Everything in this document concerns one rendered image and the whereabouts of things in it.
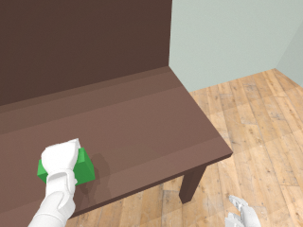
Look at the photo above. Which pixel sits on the robot left forearm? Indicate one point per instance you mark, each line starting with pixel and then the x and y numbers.
pixel 58 205

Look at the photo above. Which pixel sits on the sponge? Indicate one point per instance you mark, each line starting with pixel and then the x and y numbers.
pixel 83 169

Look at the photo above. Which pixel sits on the robot right hand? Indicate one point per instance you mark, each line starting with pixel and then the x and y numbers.
pixel 248 215

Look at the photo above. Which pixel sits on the robot left hand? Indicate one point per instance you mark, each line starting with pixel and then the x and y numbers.
pixel 61 156

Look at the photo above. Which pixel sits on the table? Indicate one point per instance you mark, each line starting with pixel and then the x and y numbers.
pixel 96 70

